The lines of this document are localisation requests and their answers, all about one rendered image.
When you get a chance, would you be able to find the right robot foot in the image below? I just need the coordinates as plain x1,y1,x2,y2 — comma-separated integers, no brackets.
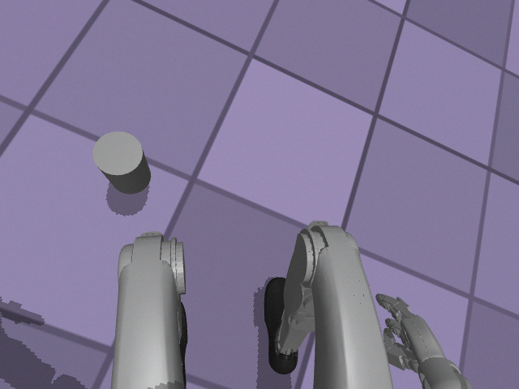
264,277,298,374

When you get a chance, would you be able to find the can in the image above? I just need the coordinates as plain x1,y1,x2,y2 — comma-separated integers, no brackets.
92,131,151,195

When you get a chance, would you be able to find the right robot arm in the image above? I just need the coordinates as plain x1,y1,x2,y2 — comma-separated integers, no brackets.
418,357,472,389

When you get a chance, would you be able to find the right robot hand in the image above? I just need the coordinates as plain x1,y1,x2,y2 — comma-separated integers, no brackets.
375,293,446,374

